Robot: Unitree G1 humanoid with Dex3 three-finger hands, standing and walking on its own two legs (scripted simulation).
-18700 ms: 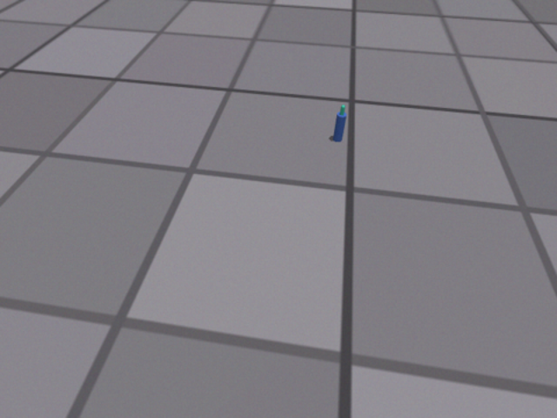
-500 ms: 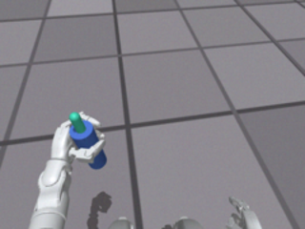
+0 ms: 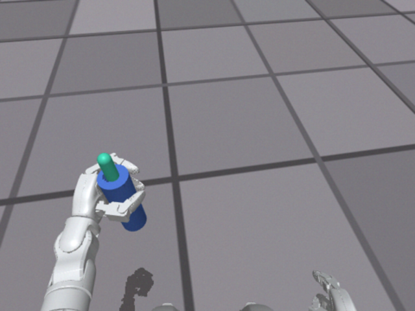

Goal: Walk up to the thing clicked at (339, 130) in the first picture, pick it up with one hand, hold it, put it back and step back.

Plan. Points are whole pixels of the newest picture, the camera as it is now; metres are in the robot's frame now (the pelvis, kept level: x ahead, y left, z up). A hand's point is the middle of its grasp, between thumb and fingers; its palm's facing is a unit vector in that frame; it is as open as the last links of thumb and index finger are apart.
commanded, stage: hold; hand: left
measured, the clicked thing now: (121, 193) +0.33 +0.17 +0.04
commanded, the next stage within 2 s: none
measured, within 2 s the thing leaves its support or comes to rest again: neither
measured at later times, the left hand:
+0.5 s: hand (124, 194) +0.32 +0.16 +0.06, palm faces -0.08 -1.00 +0.02, open 7.4 cm
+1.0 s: hand (126, 191) +0.32 +0.16 +0.06, palm faces -0.09 -1.00 +0.00, open 7.4 cm
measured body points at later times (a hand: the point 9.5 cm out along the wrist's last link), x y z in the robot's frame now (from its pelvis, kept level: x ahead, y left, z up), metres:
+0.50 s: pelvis -0.01 +0.00 +0.01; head +0.02 +0.00 +0.45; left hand +0.31 +0.21 +0.06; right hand +0.12 -0.25 -0.10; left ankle +0.02 +0.13 -0.70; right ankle +0.01 -0.12 -0.70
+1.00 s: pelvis +0.00 +0.00 +0.00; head +0.03 +0.00 +0.45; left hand +0.32 +0.21 +0.06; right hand +0.13 -0.25 -0.10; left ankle +0.02 +0.13 -0.70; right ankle +0.01 -0.12 -0.70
